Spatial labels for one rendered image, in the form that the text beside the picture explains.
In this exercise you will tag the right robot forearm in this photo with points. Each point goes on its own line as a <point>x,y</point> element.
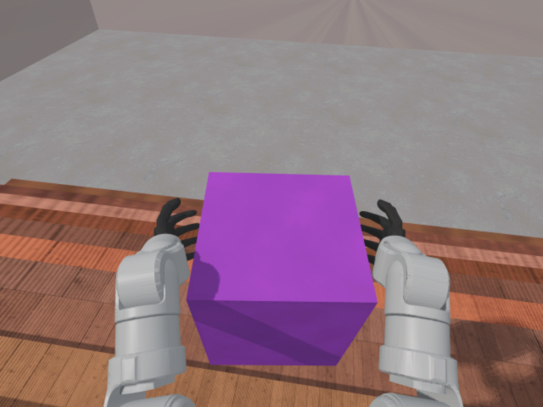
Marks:
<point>417,350</point>

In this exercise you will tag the carton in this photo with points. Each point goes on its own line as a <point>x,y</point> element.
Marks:
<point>280,271</point>

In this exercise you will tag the right robot hand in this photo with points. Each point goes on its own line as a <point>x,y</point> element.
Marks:
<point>391,226</point>

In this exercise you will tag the left robot forearm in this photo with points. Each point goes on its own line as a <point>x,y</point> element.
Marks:
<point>148,351</point>

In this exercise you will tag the left robot hand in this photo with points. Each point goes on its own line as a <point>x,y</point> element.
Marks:
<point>165,223</point>

